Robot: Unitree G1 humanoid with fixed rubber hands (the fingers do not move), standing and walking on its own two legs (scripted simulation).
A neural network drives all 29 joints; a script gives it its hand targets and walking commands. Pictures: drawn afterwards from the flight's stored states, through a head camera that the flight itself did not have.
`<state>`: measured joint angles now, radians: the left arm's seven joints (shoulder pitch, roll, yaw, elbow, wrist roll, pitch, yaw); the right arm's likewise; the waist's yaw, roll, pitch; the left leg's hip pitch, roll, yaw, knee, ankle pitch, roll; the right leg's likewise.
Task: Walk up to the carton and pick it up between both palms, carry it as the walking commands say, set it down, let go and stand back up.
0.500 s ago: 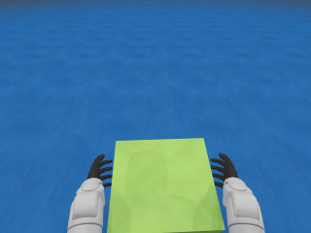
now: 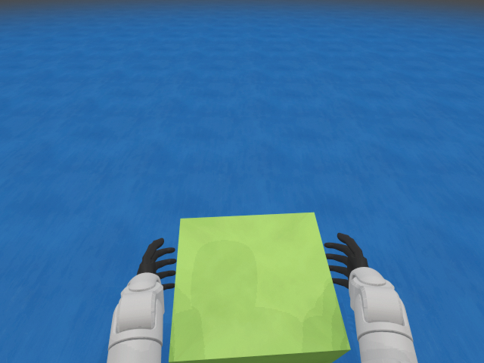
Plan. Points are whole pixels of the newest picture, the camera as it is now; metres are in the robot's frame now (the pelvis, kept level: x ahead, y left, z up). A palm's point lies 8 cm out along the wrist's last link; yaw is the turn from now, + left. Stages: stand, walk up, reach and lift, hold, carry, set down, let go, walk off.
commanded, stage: hold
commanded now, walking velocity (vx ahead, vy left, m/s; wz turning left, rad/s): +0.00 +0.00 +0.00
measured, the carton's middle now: (251, 291) +0.31 +0.00 -0.04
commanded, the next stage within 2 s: set down in 0.04 s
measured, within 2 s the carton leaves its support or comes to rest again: neither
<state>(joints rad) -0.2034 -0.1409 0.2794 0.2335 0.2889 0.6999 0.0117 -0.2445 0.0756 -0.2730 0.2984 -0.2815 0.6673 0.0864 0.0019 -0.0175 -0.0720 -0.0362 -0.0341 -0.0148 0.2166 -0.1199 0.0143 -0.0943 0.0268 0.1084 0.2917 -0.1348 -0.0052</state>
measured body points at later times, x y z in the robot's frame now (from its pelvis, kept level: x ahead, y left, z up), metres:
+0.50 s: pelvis +0.01 +0.00 -0.01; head +0.00 +0.00 +0.44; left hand +0.29 +0.19 -0.02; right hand +0.31 -0.17 -0.01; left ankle +0.00 +0.11 -0.75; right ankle +0.02 -0.12 -0.75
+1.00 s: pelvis -0.04 +0.00 -0.05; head +0.09 +0.01 +0.38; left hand +0.32 +0.20 -0.10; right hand +0.33 -0.16 -0.10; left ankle +0.00 +0.11 -0.75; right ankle +0.02 -0.12 -0.75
